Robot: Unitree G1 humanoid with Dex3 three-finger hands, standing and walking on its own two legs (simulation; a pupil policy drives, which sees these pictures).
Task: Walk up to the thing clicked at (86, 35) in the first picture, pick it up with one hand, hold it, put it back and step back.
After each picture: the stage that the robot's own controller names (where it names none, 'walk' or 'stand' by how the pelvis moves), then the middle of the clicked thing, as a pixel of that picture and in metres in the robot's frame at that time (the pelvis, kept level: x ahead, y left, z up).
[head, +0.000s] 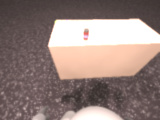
stand; (86, 34) +0.84 +0.07 +0.02
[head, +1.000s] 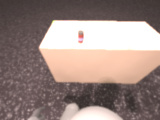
walk; (80, 36) +0.74 +0.14 +0.05
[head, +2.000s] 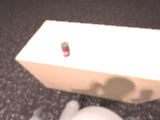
stand; (65, 49) +0.49 +0.23 +0.05
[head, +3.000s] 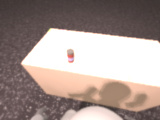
stand; (70, 55) +0.49 +0.17 +0.03
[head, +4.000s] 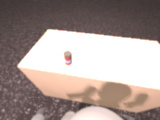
stand; (68, 58) +0.47 +0.19 +0.02
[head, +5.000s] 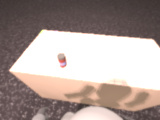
stand; (62, 60) +0.43 +0.23 +0.02
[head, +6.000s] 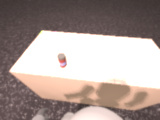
stand; (62, 60) +0.43 +0.23 +0.02
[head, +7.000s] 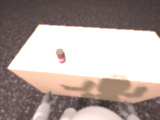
rise first; (61, 56) +0.45 +0.24 +0.02
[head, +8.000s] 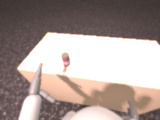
rise first; (65, 59) +0.45 +0.23 +0.03
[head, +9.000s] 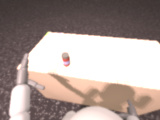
go down; (66, 59) +0.45 +0.22 +0.03
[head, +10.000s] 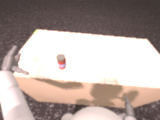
go down; (61, 61) +0.41 +0.21 +0.04
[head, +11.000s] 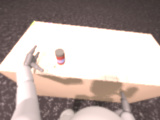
close in; (60, 57) +0.43 +0.21 +0.05
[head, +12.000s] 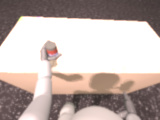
close; (52, 51) +0.45 +0.23 +0.08
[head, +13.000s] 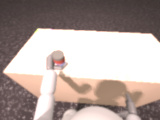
lift; (59, 60) +0.35 +0.19 +0.14
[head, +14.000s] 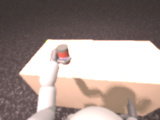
lift; (64, 55) +0.34 +0.17 +0.23
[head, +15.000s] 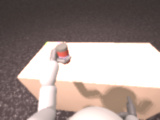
hold; (63, 54) +0.34 +0.16 +0.24
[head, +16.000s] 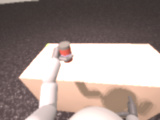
crouch; (66, 52) +0.34 +0.15 +0.25
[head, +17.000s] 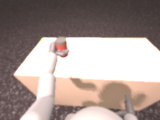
crouch; (62, 48) +0.40 +0.18 +0.22
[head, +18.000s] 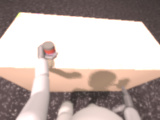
lower; (50, 50) +0.45 +0.23 +0.07
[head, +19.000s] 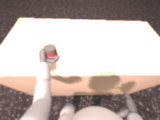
lower; (52, 53) +0.43 +0.23 +0.08
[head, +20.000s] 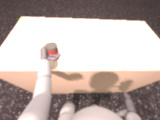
lower; (53, 51) +0.44 +0.22 +0.08
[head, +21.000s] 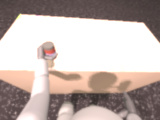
lower; (50, 51) +0.44 +0.24 +0.08
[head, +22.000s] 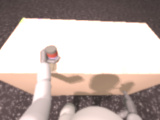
loosen; (53, 54) +0.42 +0.23 +0.08
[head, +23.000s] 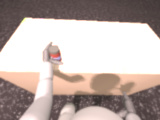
withdraw; (55, 54) +0.43 +0.22 +0.07
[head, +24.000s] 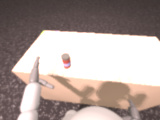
sink last; (66, 61) +0.42 +0.20 +0.05
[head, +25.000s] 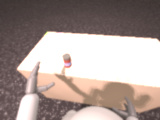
stand; (67, 60) +0.43 +0.21 +0.03
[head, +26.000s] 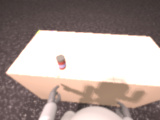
stand; (61, 62) +0.41 +0.23 +0.03
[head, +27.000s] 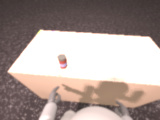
stand; (62, 61) +0.42 +0.22 +0.03
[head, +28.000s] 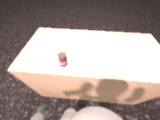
walk; (62, 59) +0.42 +0.21 +0.03
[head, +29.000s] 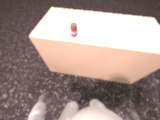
walk; (73, 30) +0.73 +0.17 +0.05
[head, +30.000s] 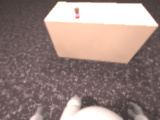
walk; (77, 13) +1.12 +0.24 +0.05
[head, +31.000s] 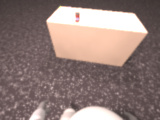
stand; (77, 17) +1.19 +0.21 +0.03
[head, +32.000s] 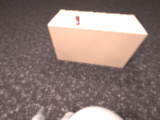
stand; (77, 20) +1.19 +0.20 +0.02
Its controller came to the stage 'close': yes
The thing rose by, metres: 0.23
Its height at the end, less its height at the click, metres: +0.00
